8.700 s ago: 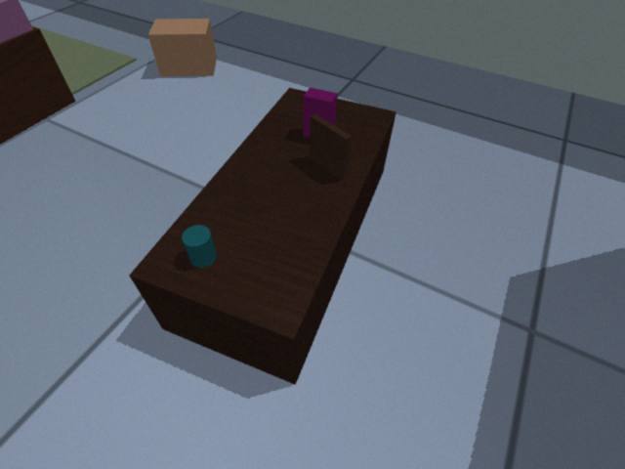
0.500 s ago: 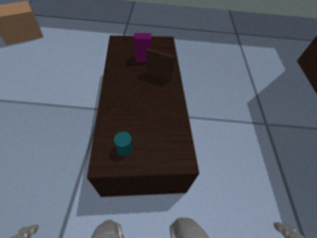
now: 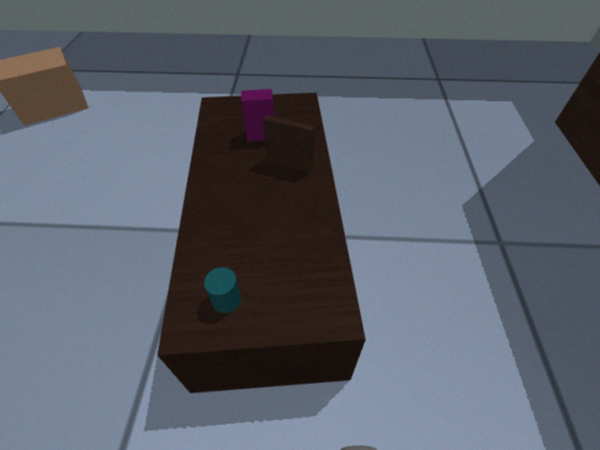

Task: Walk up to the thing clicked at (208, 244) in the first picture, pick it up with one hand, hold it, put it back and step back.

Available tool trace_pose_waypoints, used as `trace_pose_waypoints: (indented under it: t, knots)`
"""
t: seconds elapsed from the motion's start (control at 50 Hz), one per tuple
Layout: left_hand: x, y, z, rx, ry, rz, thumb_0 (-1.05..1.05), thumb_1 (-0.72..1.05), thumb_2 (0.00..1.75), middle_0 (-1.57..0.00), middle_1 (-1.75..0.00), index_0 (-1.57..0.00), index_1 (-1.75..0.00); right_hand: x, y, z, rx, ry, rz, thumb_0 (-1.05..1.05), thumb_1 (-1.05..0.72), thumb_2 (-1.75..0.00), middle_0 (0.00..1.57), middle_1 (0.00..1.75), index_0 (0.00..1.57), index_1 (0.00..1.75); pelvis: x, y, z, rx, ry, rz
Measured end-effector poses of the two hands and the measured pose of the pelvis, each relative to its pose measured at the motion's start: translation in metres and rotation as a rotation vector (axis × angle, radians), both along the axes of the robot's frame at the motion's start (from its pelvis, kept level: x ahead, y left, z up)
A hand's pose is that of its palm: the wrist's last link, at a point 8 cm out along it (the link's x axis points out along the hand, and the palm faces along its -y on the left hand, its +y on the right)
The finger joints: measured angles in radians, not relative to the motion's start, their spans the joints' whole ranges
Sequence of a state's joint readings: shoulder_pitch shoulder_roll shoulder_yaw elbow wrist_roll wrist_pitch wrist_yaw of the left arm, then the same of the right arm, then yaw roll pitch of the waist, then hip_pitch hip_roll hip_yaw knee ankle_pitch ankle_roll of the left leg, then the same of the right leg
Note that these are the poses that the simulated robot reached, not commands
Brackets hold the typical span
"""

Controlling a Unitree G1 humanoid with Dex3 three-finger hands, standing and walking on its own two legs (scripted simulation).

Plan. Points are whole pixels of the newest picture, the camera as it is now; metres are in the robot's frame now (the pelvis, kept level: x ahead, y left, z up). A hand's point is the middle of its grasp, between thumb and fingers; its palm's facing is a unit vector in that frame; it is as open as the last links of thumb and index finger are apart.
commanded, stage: walk up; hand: left
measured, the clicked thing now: (223, 290) +0.52 +0.20 -0.36
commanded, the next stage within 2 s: stand in 1.26 s
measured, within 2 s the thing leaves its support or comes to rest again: neither
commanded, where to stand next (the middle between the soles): +0.08 +0.02 m, yaw +1 degrees
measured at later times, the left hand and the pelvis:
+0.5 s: hand out of the picture +0.12 +0.28 -0.12, palm faces -0.04 -0.92 -0.39, open 7.4 cm; pelvis +0.01 +0.02 +0.01, yaw -1 degrees
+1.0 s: hand out of the picture +0.11 +0.28 -0.13, palm faces -0.05 -0.94 -0.34, open 7.4 cm; pelvis +0.02 +0.03 +0.02, yaw -2 degrees
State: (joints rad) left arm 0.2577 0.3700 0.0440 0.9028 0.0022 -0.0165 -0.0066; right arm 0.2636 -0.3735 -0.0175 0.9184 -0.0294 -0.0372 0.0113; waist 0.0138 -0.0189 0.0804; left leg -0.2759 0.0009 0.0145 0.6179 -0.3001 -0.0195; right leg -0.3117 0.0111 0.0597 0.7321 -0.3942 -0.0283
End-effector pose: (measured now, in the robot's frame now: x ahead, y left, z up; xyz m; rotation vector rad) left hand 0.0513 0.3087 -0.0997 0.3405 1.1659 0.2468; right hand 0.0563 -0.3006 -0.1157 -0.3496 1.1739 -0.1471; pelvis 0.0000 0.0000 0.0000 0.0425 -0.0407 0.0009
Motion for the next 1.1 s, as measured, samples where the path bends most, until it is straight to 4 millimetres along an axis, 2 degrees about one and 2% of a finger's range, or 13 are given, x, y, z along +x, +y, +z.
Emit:
trace_pose_waypoints:
  t: [0.14, 0.24, 0.34, 0.52, 0.74, 1.1]
  knots:
    - [0.032, -0.013, -0.002, -0.033, -0.062, -0.057, 0.01, 0.9, 0.89, -0.21, -0.3, -0.21, -0.3, 0.026, -0.003, 0.011, -0.002, -0.062, -0.013, 0.01, -0.9, -0.9, 0.21, 0.3, 0.21, 0.3, 0.009, -0.002, 0.003, -0.031, -0.008, -0.001]
    - [0.049, -0.009, 0.004, -0.03, -0.064, -0.066, 0.01, 0.9, 0.89, -0.21, -0.3, -0.21, -0.3, 0.038, -0.001, 0.014, -0.002, -0.084, -0.024, 0.01, -0.91, -0.9, 0.2, 0.3, 0.21, 0.3, 0.014, 0.005, 0.007, -0.028, -0.004, -0.008]
    - [0.059, 0.001, 0.01, -0.01, -0.07, -0.071, 0.01, 0.9, 0.89, -0.21, -0.3, -0.21, -0.3, 0.04, 0.005, 0.014, 0.006, -0.072, -0.036, 0.01, -0.91, -0.9, 0.2, 0.3, 0.21, 0.3, 0.013, 0.009, 0.01, -0.033, -0.007, -0.015]
    - [0.063, 0.013, 0.014, 0.0, -0.034, -0.07, 0.01, 0.9, 0.89, -0.21, -0.3, -0.21, -0.3, 0.028, 0.018, 0.012, 0.023, -0.02, -0.067, 0.01, -0.91, -0.9, 0.2, 0.3, 0.21, 0.3, 0.014, 0.018, 0.016, -0.035, -0.013, -0.029]
    - [0.058, 0.013, 0.008, -0.032, 0.011, -0.058, 0.01, 0.9, 0.89, -0.21, -0.3, -0.2, -0.3, 0.015, 0.025, 0.015, 0.019, 0.033, -0.098, 0.01, -0.91, -0.9, 0.2, 0.3, 0.21, 0.3, 0.016, 0.025, 0.021, -0.039, -0.018, -0.032]
    - [0.062, 0.014, 0.006, -0.04, 0.042, -0.055, 0.01, 0.9, 0.89, -0.21, -0.3, -0.2, -0.3, 0.03, 0.029, 0.02, 0.013, 0.018, -0.118, 0.01, -0.91, -0.9, 0.2, 0.3, 0.21, 0.3, 0.025, 0.029, 0.024, -0.04, -0.009, -0.038]
